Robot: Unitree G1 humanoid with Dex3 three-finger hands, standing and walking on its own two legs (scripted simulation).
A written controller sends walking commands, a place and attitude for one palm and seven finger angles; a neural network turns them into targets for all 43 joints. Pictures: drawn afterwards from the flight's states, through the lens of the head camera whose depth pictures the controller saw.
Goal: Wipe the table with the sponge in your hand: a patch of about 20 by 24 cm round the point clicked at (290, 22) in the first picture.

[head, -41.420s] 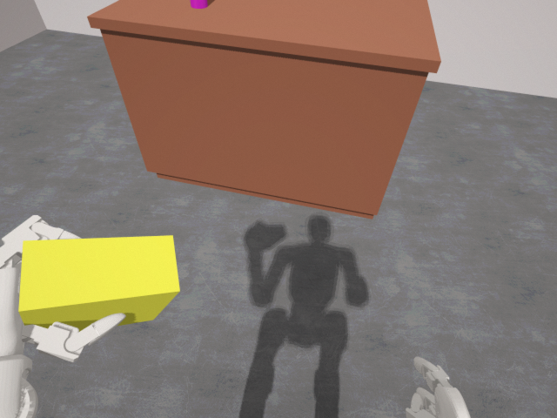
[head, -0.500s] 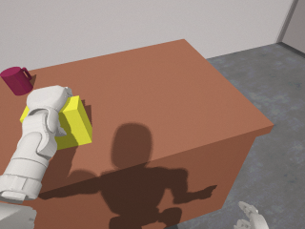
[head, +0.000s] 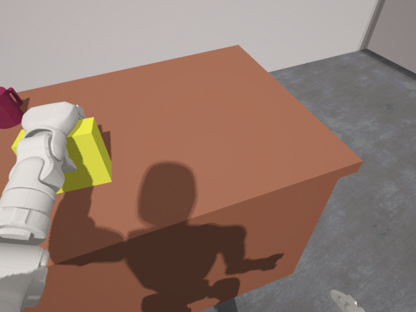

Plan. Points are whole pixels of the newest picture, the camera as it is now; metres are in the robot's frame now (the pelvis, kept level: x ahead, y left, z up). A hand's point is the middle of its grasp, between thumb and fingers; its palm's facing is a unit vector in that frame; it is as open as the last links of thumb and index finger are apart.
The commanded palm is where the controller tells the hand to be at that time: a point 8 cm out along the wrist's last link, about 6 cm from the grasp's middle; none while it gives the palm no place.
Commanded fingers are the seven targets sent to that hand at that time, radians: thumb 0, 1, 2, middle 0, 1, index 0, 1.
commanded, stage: wipe forward along the first lane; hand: left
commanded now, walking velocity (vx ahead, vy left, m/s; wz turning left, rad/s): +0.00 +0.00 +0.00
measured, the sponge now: (73, 165) +0.38 +0.32 +0.10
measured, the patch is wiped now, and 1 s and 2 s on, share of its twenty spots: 0.35 0.60 0.75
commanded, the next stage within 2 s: slide across to the middle lane in 0.40 s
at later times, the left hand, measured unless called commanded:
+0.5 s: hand (63, 125) +0.44 +0.34 +0.15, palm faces -0.12 +0.02 -0.99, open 10.0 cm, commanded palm +0.43 +0.34 +0.19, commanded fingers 0.00 0.10 1.30 -1.20 -1.60 -1.20 -1.60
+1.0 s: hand (83, 113) +0.48 +0.31 +0.16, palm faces -0.02 +0.00 -1.00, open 10.0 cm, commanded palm +0.45 +0.29 +0.22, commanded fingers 0.00 0.10 1.30 -1.20 -1.60 -1.20 -1.60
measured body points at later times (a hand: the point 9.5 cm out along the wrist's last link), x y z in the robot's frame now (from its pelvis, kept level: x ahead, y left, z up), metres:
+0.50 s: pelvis +0.01 +0.02 +0.00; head +0.04 +0.00 +0.45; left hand +0.45 +0.34 +0.21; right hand +0.08 -0.26 -0.13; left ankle +0.05 +0.13 -0.74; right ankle +0.02 -0.08 -0.74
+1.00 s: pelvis +0.04 +0.05 +0.00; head +0.06 +0.03 +0.45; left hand +0.47 +0.30 +0.21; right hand +0.20 -0.19 -0.11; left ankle +0.05 +0.13 -0.74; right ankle +0.02 -0.08 -0.74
